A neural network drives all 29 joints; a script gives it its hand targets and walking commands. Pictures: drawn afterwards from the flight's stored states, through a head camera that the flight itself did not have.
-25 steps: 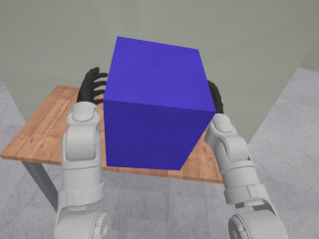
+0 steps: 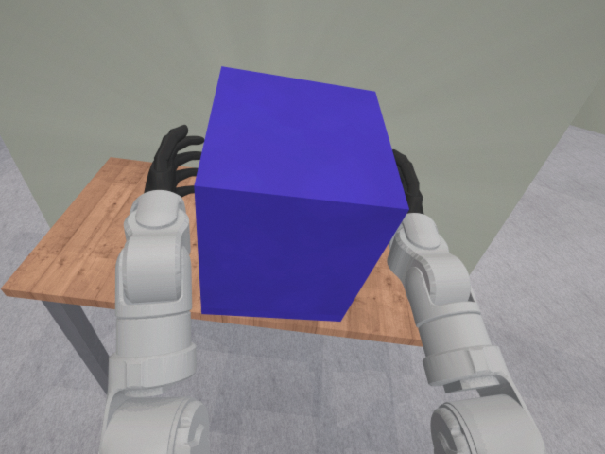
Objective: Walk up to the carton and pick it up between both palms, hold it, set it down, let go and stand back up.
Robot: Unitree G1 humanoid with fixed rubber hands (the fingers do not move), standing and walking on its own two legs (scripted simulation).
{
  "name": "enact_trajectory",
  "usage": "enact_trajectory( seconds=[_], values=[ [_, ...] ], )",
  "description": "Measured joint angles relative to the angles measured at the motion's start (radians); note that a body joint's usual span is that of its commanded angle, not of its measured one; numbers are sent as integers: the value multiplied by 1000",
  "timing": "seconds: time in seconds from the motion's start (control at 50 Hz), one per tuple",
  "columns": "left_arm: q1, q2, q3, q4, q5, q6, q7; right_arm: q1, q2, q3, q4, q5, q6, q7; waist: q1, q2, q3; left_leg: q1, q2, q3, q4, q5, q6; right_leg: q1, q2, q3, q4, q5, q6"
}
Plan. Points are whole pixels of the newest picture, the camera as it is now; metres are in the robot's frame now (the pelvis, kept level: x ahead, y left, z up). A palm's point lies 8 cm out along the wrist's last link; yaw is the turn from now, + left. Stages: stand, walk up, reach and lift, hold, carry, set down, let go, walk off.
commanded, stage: hold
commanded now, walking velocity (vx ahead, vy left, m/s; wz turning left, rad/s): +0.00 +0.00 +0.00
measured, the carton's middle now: (286, 205) +0.39 +0.01 +0.15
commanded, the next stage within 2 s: none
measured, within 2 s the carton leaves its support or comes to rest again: neither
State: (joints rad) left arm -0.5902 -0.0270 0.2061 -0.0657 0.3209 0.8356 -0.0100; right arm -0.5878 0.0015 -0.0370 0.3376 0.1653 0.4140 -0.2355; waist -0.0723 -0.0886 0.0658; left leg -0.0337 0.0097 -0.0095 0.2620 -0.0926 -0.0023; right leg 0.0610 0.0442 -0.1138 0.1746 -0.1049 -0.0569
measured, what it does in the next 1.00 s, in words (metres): stands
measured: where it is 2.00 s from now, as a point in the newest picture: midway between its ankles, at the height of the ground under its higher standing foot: outside the picture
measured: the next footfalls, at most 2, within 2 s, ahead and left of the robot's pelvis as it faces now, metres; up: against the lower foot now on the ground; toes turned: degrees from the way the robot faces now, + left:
none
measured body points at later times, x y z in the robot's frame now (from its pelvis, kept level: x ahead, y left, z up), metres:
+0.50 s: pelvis +0.00 +0.00 +0.00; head -0.03 +0.04 +0.45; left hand +0.37 +0.16 +0.20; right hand +0.37 -0.14 +0.18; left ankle +0.04 +0.12 -0.75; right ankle +0.01 -0.08 -0.75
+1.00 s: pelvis +0.00 +0.00 +0.00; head -0.03 +0.04 +0.45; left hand +0.37 +0.15 +0.20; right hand +0.37 -0.14 +0.18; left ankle +0.04 +0.12 -0.75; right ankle +0.01 -0.08 -0.75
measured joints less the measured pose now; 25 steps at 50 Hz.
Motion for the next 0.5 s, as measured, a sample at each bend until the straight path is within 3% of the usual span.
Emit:
enact_trajectory(
  seconds=[0.5],
  values=[
    [41,-2,-6,-28,-5,-9,-6,31,-7,29,-33,9,5,-15,0,-5,-13,10,1,1,-4,-5,-1,13,2,1,-12,0,0]
  ],
)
